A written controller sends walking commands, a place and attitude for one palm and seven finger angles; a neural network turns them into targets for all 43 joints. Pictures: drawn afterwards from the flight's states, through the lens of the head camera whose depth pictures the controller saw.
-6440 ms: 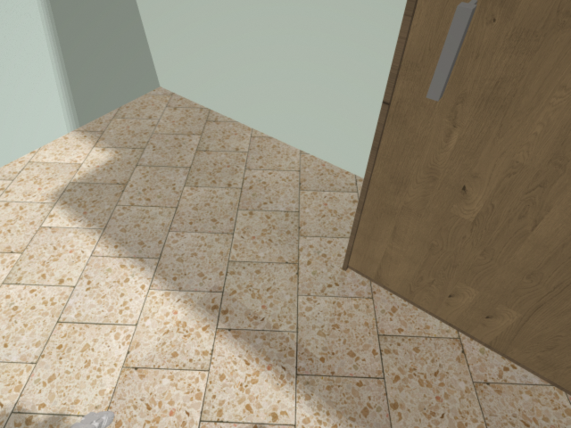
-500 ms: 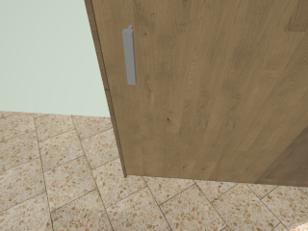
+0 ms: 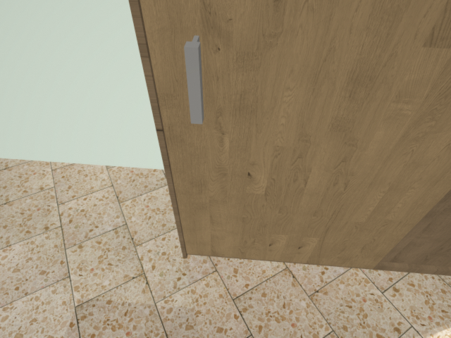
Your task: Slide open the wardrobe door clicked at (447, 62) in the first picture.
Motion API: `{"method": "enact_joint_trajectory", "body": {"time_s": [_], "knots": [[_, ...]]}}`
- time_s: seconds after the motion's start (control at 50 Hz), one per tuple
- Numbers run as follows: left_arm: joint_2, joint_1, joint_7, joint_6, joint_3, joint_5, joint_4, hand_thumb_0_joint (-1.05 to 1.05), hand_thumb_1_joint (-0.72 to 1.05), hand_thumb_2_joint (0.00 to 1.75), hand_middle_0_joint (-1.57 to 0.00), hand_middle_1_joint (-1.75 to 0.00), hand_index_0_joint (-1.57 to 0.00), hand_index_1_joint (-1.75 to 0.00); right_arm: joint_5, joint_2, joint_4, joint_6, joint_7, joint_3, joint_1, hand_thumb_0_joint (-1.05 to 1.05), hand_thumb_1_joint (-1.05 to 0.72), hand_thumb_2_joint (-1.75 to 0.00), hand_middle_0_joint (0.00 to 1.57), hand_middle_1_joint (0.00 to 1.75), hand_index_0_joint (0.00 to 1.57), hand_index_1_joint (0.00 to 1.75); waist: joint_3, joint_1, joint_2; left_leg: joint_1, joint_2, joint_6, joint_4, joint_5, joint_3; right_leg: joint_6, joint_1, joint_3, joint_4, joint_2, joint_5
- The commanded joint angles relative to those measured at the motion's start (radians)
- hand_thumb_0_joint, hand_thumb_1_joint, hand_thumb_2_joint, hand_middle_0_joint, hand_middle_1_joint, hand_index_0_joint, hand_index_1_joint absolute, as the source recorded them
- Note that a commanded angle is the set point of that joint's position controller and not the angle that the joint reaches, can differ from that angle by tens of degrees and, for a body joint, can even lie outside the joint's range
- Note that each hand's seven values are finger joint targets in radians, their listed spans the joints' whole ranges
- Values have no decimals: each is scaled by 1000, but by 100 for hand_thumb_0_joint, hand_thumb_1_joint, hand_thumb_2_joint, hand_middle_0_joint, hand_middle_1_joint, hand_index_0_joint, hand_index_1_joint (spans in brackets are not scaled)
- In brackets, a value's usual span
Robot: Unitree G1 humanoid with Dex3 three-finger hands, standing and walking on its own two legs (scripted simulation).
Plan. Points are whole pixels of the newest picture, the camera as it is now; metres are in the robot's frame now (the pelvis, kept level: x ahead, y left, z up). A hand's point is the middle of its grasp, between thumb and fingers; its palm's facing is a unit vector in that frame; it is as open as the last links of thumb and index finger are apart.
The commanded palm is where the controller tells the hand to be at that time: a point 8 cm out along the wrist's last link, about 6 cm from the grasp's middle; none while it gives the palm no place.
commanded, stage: look again from close up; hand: left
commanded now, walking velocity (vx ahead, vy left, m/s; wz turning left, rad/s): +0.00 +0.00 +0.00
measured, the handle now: (196, 81) +0.58 +0.10 +0.18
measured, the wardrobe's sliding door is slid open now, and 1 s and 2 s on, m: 0.00 0.00 0.00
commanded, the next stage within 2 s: none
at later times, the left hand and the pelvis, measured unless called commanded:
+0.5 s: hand out of the picture +0.06 +0.22 -0.16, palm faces -0.04 -0.95 -0.31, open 7.4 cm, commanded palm none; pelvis +0.01 -0.01 +0.00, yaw +0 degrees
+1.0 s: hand out of the picture +0.08 +0.22 -0.16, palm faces -0.04 -0.95 -0.30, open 7.4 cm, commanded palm none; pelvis +0.03 -0.01 +0.00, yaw +0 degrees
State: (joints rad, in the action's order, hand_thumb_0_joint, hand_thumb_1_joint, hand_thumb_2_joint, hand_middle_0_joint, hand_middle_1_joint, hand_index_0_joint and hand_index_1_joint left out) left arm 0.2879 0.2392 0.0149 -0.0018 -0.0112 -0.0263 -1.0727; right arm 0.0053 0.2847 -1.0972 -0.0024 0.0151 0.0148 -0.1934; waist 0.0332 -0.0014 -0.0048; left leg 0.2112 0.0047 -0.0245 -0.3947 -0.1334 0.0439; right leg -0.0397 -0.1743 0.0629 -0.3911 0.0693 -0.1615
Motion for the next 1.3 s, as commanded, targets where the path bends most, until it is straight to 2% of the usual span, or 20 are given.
{"method": "enact_joint_trajectory", "body": {"time_s": [0.0, 0.04, 0.14, 0.52, 0.58, 0.64, 0.72, 0.76, 0.92, 1.08, 1.16, 1.22, 1.28], "knots": [[176, -2, 9, -22, 40, 2, 53, 0, 90, 90, -20, -30, -20, -30, 3, 191, 60, -19, -12, 37, 25, 0, -90, -90, 20, 30, 20, 30, 14, 0, -3, 55, -118, 11, 144, -214, -152, 49, -9, -92, 95, 65, -130], [179, -3, 9, -23, 40, 2, 53, 0, 90, 90, -20, -30, -20, -30, 2, 192, 62, -19, -12, 37, 28, 0, -90, -90, 20, 30, 20, 30, 8, 1, 15, 43, -118, 10, 136, -185, -147, 51, -7, -95, 100, 66, -117], [183, -14, 9, -25, 38, 4, 53, 0, 90, 90, -20, -30, -20, -30, 1, 196, 58, -22, -12, 34, 37, 0, -90, -90, 20, 30, 20, 30, -8, -1, 6, 14, -121, 11, 128, -123, -139, 50, 1, -93, 99, 68, -79], [193, -47, 6, -25, 39, 7, 49, 0, 90, 90, -20, -30, -20, -30, 2, 202, 47, -21, -13, 25, 52, 0, -90, -90, 20, 30, 20, 30, -5, -1, 8, -3, -117, 17, 126, -84, -124, 48, 15, -100, 119, 71, -77], [194, -42, 6, -27, 38, 7, 48, 0, 90, 90, -20, -30, -20, -30, 1, 199, 46, -25, -14, 24, 53, 0, -90, -90, 20, 30, 20, 30, -35, 2, 13, -25, -121, 14, 112, -18, -119, 48, 35, -92, 112, 75, -24], [191, -42, 7, -28, 37, 7, 48, 0, 90, 90, -20, -30, -20, -30, 1, 195, 44, -24, -14, 22, 52, 0, -90, -90, 20, 30, 20, 30, -32, 3, 15, -28, -122, 15, 109, 0, -118, 48, 43, -91, 114, 73, -8], [188, -49, 6, -25, 37, 9, 42, 0, 90, 90, -20, -30, -20, -30, 1, 196, 39, -24, -16, 19, 59, 0, -90, -90, 20, 30, 20, 30, -22, 3, -2, -26, -123, 17, 120, -16, -116, 46, 41, -93, 115, 71, -17], [188, -50, 7, -26, 38, 7, 43, 0, 90, 90, -20, -30, -20, -30, 1, 194, 38, -24, -16, 19, 56, 0, -90, -90, 20, 30, 20, 30, -24, 2, 15, -27, -124, 16, 119, 3, -116, 46, 50, -89, 114, 73, -2], [184, -47, 7, -27, 38, 8, 39, 0, 90, 90, -20, -30, -20, -30, 1, 192, 35, -26, -18, 18, 59, 0, -90, -90, 20, 30, 20, 30, -40, 3, 12, -49, -124, 16, 114, 31, -112, 46, 59, -90, 119, 74, 18], [185, -51, 6, -26, 38, 8, 36, 0, 90, 90, -20, -30, -20, -30, 1, 192, 35, -26, -20, 16, 62, 0, -90, -90, 20, 30, 20, 30, -27, 4, 5, -47, -124, 17, 117, 43, -110, 44, 63, -85, 120, 73, 28], [181, -44, 7, -27, 39, 8, 33, 0, 90, 90, -20, -30, -20, -30, 1, 188, 34, -29, -21, 17, 61, 0, -90, -90, 20, 30, 20, 30, -46, 5, 5, -65, -127, 14, 112, 81, -111, 43, 75, -82, 117, 75, 60], [180, -49, 6, -26, 39, 8, 33, 0, 90, 90, -20, -30, -20, -30, 1, 189, 34, -27, -21, 17, 63, 0, -90, -90, 20, 30, 20, 30, -23, 3, 10, -56, -124, 15, 120, 53, -114, 43, 64, -84, 124, 73, 34], [181, -47, 6, -26, 40, 8, 32, 0, 90, 90, -20, -30, -20, -30, 1, 190, 35, -27, -22, 17, 63, 0, -90, -90, 20, 30, 20, 30, -33, 5, 13, -64, -125, 15, 116, 71, -112, 43, 72, -81, 123, 75, 50]]}}
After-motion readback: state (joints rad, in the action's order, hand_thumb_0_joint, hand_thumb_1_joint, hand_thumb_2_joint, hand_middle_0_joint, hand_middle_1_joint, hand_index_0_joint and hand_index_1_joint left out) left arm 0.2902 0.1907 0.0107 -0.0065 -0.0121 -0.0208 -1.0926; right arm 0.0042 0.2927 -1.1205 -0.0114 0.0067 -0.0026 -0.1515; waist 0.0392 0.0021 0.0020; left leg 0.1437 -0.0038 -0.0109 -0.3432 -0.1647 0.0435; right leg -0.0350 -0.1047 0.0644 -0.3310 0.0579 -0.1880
